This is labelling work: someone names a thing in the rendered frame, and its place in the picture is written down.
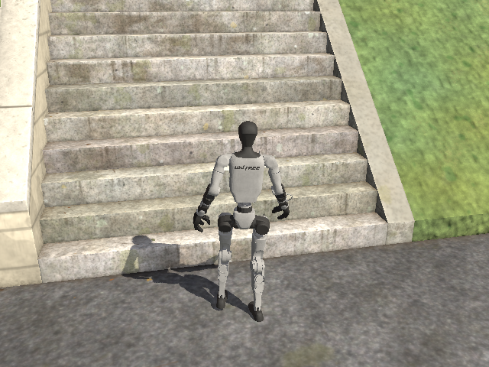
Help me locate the stairs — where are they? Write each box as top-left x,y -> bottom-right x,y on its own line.
38,0 -> 388,283

